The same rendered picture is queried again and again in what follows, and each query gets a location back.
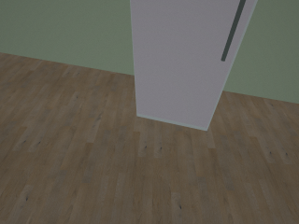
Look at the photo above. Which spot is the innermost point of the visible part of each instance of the fridge door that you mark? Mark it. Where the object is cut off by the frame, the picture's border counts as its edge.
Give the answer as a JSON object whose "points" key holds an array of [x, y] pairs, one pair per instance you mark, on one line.
{"points": [[178, 45]]}

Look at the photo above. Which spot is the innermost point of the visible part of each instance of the handle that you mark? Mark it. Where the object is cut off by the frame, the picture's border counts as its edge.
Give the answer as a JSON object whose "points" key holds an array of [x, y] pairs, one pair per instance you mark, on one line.
{"points": [[233, 28]]}

